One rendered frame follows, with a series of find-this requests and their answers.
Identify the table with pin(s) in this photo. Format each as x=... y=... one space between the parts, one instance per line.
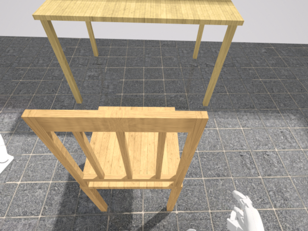
x=197 y=12

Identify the chair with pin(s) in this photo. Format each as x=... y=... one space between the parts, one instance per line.
x=130 y=147

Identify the robot left hand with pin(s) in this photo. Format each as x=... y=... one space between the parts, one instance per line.
x=5 y=159

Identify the robot right hand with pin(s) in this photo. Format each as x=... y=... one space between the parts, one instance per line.
x=250 y=219

